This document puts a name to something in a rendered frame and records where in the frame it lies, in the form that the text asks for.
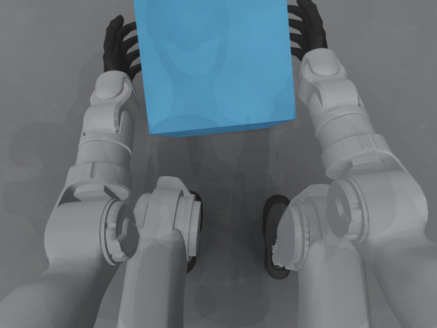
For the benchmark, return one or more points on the robot right shin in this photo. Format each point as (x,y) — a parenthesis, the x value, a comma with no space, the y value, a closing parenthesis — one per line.
(279,257)

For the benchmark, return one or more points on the robot right upper arm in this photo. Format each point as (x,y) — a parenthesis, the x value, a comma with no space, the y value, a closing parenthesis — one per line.
(384,214)

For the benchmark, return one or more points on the carton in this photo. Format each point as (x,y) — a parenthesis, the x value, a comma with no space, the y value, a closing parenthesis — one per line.
(215,66)

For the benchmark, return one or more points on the right robot forearm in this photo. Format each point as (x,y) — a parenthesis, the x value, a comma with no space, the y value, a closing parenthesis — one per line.
(340,121)

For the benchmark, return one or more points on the right robot hand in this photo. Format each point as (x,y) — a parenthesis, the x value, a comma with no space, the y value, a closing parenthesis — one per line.
(311,27)

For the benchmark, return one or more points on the left robot hand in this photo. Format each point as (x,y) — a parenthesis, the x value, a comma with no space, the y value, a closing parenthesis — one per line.
(115,49)

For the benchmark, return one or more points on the robot left upper arm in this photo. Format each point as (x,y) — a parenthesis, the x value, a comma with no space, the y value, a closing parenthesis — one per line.
(85,243)

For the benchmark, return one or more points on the left robot forearm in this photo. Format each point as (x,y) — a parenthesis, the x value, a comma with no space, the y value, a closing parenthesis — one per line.
(105,148)

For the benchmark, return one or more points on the left robot foot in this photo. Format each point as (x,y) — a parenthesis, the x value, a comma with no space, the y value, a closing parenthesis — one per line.
(193,259)

